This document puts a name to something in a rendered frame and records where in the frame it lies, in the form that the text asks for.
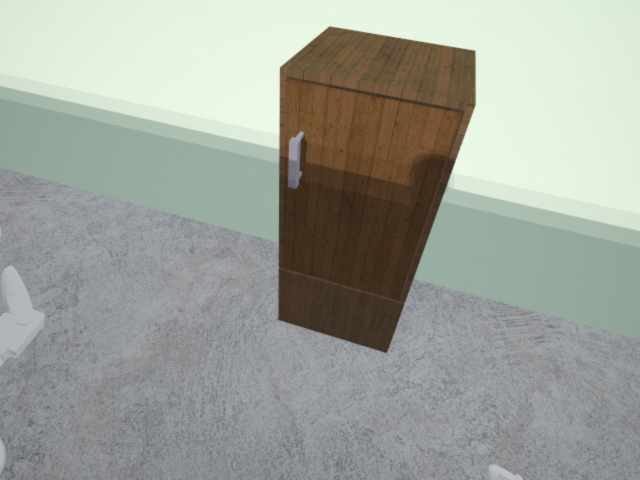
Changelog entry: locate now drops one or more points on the robot left hand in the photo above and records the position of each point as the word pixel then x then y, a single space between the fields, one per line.
pixel 18 328

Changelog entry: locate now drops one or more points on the cupboard door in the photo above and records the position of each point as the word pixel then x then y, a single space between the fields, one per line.
pixel 370 169

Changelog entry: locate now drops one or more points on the handle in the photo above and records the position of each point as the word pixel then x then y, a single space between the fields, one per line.
pixel 294 161

